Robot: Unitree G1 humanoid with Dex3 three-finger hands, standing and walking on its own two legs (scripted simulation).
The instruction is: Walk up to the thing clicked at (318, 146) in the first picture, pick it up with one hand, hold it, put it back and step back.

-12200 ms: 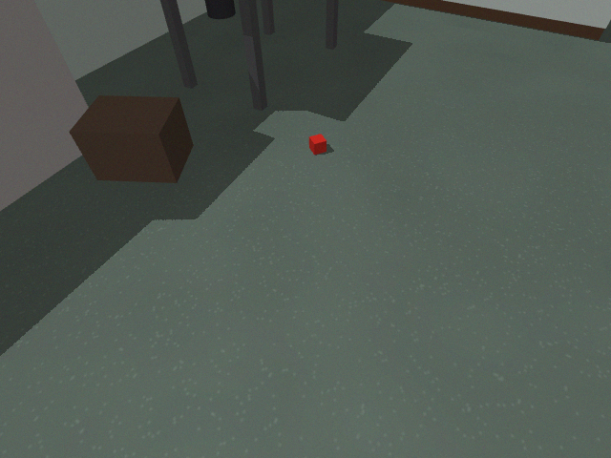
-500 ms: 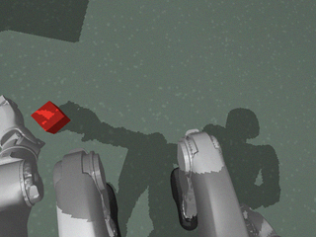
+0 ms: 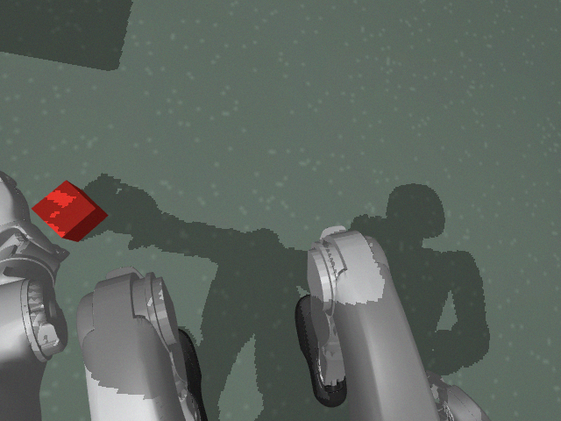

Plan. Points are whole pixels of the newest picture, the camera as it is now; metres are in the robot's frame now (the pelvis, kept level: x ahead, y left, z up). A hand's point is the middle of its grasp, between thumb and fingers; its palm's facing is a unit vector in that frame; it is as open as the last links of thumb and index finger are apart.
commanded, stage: rise first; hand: left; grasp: from above
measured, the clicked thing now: (72, 212) +0.44 +0.30 -0.29
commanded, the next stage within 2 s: approach in 1.42 s
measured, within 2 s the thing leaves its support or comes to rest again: neither
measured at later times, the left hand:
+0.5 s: hand (29, 221) +0.41 +0.32 -0.19, palm faces -0.29 -0.31 -0.90, open 13.7 cm
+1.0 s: hand (31, 225) +0.41 +0.32 -0.19, palm faces -0.29 -0.32 -0.90, open 13.9 cm
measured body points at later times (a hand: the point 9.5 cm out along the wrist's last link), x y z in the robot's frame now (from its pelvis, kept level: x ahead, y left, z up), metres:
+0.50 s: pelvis +0.00 +0.00 +0.00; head +0.25 +0.05 +0.37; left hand +0.43 +0.33 -0.14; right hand +0.04 -0.26 -0.12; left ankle +0.08 +0.13 -0.29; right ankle +0.10 -0.12 -0.29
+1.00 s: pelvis +0.00 +0.00 +0.00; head +0.24 +0.05 +0.38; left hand +0.42 +0.33 -0.14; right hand +0.04 -0.26 -0.11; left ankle +0.08 +0.13 -0.29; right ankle +0.10 -0.12 -0.29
